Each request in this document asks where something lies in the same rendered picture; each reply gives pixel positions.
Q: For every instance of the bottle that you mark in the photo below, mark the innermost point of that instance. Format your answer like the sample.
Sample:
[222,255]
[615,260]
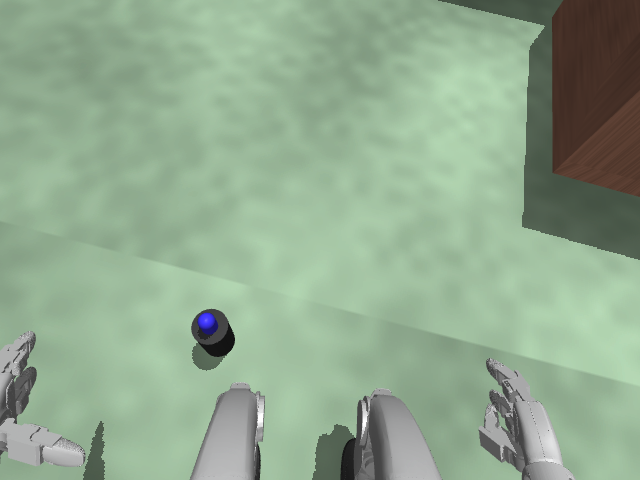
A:
[212,331]

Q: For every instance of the right robot hand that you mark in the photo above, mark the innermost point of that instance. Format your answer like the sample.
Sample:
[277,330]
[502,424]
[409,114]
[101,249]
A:
[531,437]

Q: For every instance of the right robot foot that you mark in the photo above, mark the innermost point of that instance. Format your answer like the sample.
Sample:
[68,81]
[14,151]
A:
[347,463]

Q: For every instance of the left robot hand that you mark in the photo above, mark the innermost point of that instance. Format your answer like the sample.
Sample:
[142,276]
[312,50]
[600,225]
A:
[28,443]

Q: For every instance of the right robot arm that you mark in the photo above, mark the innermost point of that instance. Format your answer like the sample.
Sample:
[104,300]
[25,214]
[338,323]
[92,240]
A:
[546,471]

